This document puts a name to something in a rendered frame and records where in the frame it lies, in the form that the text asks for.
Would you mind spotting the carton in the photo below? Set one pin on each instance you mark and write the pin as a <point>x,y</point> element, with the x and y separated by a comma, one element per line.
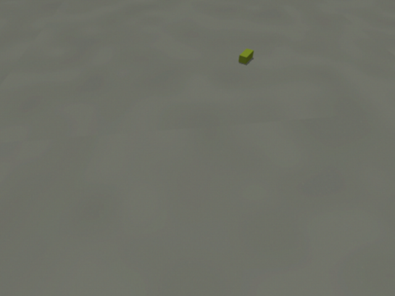
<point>245,56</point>

